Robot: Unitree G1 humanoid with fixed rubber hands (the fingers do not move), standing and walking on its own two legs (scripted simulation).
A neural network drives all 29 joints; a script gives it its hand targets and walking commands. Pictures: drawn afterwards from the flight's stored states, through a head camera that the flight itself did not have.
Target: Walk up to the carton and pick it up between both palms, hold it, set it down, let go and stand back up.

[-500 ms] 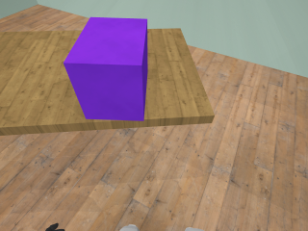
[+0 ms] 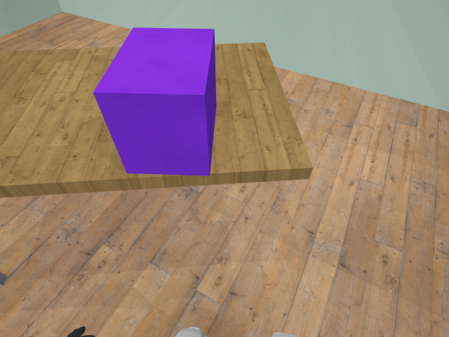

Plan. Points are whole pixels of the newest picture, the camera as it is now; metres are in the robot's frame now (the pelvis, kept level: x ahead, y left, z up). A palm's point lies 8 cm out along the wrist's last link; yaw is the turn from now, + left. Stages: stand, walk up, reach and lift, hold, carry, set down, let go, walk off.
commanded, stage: walk up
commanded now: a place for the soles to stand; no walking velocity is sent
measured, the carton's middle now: (170, 100) +0.63 +0.17 +0.08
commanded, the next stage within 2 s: none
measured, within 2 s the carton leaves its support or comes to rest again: neither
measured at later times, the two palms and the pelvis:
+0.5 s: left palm out of the picture +0.10 +0.31 -0.11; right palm out of the picture +0.04 -0.33 -0.09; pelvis +0.00 +0.00 +0.00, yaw +0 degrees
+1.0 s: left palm out of the picture +0.10 +0.30 -0.10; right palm out of the picture +0.05 -0.34 -0.09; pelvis +0.01 -0.01 +0.00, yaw +1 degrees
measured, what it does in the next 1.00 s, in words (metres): stands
